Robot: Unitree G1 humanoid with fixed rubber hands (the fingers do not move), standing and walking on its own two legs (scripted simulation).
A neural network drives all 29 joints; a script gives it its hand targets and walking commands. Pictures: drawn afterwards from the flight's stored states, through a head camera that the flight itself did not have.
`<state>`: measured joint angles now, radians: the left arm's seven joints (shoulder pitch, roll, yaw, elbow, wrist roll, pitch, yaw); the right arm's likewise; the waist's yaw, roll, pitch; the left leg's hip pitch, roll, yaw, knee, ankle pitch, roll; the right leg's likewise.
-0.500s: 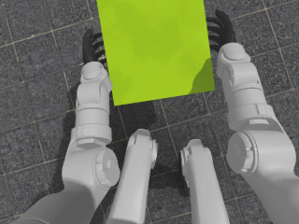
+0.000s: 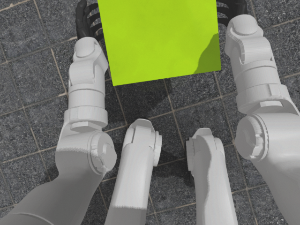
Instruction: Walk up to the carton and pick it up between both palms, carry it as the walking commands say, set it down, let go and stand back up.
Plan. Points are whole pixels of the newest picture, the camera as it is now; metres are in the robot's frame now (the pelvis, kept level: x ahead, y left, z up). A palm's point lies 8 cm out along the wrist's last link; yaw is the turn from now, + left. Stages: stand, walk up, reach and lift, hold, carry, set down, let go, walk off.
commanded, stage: set down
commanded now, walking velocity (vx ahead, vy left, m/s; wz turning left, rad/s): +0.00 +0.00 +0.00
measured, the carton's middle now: (156, 20) +0.57 +0.10 -0.21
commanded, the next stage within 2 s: none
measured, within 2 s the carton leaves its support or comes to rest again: rests again in 1.40 s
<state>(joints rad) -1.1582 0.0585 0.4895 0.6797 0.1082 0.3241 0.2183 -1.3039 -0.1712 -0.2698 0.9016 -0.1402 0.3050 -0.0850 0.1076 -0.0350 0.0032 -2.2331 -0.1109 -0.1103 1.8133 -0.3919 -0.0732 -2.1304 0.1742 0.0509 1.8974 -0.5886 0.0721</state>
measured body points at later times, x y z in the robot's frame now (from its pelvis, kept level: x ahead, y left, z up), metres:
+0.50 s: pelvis -0.01 -0.01 -0.04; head +0.38 +0.04 +0.17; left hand +0.51 +0.26 -0.22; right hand +0.58 -0.05 -0.24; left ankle +0.14 +0.13 -0.42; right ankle +0.09 -0.12 -0.42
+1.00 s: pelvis -0.01 -0.01 -0.07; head +0.37 +0.01 +0.15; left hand +0.52 +0.25 -0.25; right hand +0.59 -0.07 -0.25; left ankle +0.14 +0.13 -0.42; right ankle +0.09 -0.11 -0.42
